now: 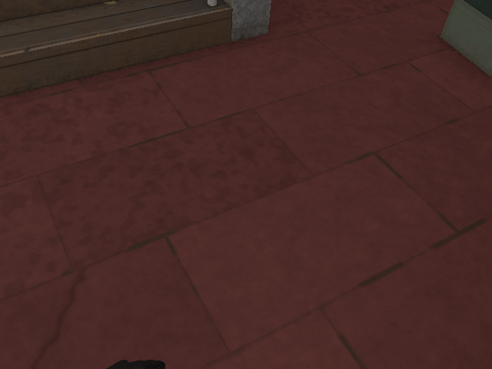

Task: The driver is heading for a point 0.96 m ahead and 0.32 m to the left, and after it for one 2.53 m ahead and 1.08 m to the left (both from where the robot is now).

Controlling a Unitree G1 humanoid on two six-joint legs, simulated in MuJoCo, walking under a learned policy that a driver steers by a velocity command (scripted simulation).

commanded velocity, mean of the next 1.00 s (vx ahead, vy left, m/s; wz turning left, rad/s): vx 0.07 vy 0.00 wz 0.00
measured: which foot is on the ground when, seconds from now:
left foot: down 0.00-0.16, up 0.18-0.44, down 0.46-1.00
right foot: up 0.00-0.14, down 0.16-1.00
